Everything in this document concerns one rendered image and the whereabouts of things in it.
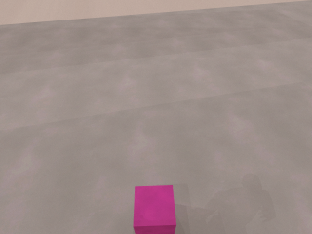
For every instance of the carton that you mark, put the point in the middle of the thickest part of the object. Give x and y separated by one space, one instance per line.
154 210

